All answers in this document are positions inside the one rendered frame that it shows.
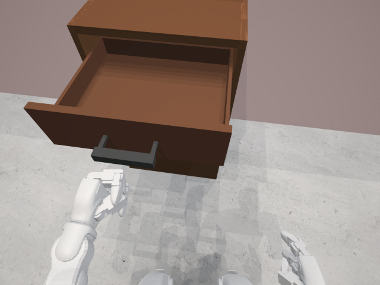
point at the robot right hand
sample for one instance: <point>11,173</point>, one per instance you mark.
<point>305,268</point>

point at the robot right shin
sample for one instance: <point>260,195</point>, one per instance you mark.
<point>231,272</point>

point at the robot left forearm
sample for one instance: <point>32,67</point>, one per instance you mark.
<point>71,254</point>

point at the cabinet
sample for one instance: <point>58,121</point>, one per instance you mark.
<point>222,23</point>

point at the drawer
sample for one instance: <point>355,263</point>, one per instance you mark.
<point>140,91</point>

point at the left robot thigh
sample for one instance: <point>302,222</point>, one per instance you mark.
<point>156,279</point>

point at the robot left hand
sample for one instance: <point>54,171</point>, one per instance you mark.
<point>109,187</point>

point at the handle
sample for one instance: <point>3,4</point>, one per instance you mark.
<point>128,158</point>

